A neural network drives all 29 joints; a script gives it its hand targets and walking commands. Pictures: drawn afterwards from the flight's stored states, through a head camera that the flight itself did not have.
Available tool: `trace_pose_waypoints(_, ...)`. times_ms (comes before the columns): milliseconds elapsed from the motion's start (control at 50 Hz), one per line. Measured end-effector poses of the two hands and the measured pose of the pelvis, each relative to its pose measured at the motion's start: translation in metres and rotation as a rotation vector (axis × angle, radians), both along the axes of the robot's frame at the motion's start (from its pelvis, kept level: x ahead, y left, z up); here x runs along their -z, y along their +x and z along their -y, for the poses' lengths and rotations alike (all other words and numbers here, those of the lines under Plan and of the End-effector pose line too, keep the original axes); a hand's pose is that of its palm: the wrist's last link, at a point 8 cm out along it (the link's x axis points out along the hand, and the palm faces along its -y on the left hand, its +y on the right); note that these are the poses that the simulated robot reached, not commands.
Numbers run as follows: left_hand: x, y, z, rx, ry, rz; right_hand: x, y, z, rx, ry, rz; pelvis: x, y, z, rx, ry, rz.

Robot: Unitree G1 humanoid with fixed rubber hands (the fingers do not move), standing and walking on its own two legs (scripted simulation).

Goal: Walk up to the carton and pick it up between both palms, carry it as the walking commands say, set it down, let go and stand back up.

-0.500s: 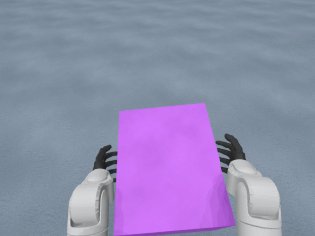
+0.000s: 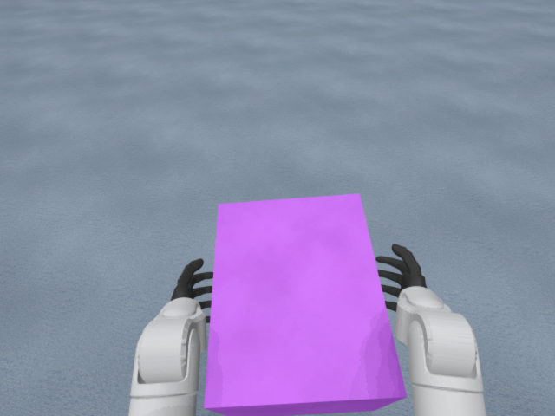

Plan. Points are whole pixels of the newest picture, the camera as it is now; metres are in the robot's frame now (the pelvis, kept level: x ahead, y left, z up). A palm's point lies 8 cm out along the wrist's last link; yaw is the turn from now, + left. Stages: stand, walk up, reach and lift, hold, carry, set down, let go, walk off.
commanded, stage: carry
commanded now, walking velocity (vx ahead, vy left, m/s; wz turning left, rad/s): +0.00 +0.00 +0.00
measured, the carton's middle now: (296, 308) +0.32 +0.00 -0.02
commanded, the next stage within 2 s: hold in 1.10 s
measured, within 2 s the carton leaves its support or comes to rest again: neither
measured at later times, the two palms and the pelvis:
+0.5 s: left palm (185, 306) +0.27 +0.15 +0.06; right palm (407, 293) +0.28 -0.15 +0.07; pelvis +0.01 +0.00 +0.00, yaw +0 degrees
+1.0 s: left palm (184, 314) +0.27 +0.16 +0.04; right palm (403, 301) +0.28 -0.15 +0.06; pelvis +0.00 +0.01 +0.00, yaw +0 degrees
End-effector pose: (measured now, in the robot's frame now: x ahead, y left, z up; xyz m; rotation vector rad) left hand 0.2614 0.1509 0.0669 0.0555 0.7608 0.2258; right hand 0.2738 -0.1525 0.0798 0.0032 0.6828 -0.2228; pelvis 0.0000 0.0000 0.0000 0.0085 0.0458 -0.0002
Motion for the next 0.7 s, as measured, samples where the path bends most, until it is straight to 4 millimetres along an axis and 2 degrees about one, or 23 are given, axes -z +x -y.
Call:
trace_pose_waypoints(60, 0.009, 0.001, -0.001, -0.003, -0.019, -0.005, 0.003, 0.003, -0.001, 0.0, -0.01, -0.002, 0.0, -0.001, 0.0, 0.002, -0.003, -0.003)
trace_pose_waypoints(220, -0.002, 0.008, -0.001, -0.002, -0.002, 0.064, -0.001, 0.01, -0.001, 0.004, 0.009, 0.063, 0.001, 0.001, -0.001, 0.0, 0.0, -0.005)
trace_pose_waypoints(480, 0.005, 0.011, -0.002, 0.006, 0.007, 0.06, 0.006, 0.012, -0.001, -0.007, 0.009, 0.055, 0.001, 0.006, -0.001, -0.005, 0.0, 0.011)
trace_pose_waypoints(540, 0.004, 0.007, -0.003, -0.003, -0.002, 0.078, 0.003, 0.009, -0.002, -0.018, 0.008, 0.073, 0.002, 0.005, 0.0, -0.005, 0.001, 0.011)
trace_pose_waypoints(700, 0.02, 0.006, -0.003, -0.001, -0.025, 0.036, 0.018, 0.011, -0.001, -0.016, 0.0, 0.029, 0.0, 0.002, 0.0, -0.004, -0.003, 0.011)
